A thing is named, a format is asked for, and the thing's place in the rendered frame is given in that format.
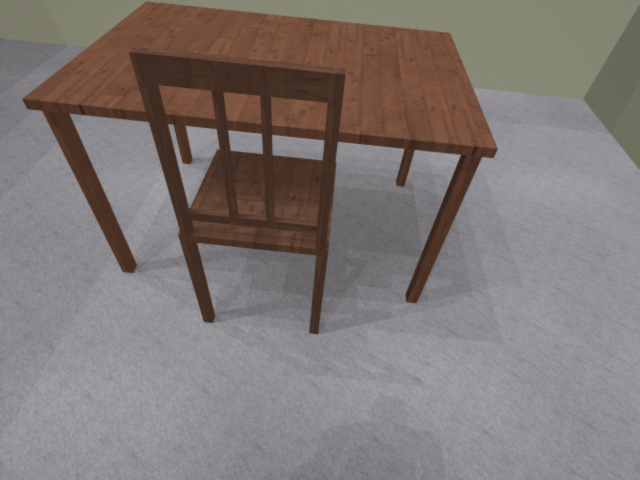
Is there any table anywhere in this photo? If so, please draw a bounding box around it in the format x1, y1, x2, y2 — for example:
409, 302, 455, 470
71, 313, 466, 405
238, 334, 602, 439
22, 1, 498, 303

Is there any chair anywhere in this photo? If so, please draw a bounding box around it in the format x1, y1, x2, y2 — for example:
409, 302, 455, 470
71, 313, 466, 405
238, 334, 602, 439
129, 47, 346, 334

